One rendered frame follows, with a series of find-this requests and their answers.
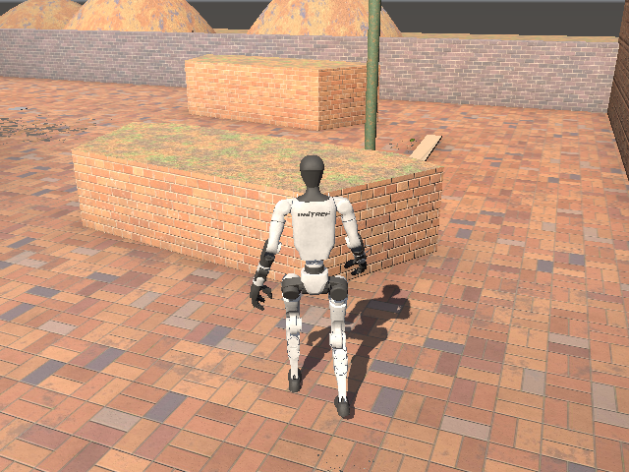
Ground right robot forearm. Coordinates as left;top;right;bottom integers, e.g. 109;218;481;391
351;233;367;264

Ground robot left hand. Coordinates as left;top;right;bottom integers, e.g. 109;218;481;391
250;283;272;311

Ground left robot forearm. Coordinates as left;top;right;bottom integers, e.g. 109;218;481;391
253;239;275;286

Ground robot right hand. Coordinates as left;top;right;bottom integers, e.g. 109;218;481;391
344;259;367;275

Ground robot left shin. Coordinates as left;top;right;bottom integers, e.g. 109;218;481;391
286;318;300;380

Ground robot right upper arm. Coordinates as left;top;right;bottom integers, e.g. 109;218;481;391
333;197;362;249

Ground robot left upper arm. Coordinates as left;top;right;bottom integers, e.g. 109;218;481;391
265;199;293;255

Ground right robot thigh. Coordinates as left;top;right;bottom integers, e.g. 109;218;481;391
328;275;348;349

